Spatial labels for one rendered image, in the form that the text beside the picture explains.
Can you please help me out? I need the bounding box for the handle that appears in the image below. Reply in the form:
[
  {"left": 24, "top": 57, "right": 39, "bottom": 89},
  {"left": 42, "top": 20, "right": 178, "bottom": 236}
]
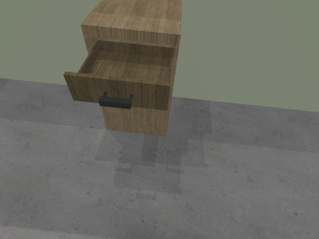
[{"left": 99, "top": 92, "right": 133, "bottom": 110}]

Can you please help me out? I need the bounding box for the cabinet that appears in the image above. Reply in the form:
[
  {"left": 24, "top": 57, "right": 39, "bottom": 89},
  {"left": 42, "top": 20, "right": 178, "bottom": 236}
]
[{"left": 81, "top": 0, "right": 182, "bottom": 136}]

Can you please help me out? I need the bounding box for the drawer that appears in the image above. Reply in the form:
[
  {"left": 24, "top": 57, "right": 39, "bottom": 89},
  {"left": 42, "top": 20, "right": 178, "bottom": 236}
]
[{"left": 64, "top": 40, "right": 173, "bottom": 111}]

